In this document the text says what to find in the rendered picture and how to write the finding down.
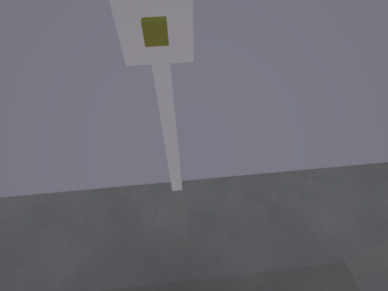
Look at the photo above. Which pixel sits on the button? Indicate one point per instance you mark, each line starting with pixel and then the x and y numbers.
pixel 155 31

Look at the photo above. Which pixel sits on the panel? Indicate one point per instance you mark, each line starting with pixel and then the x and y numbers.
pixel 127 15

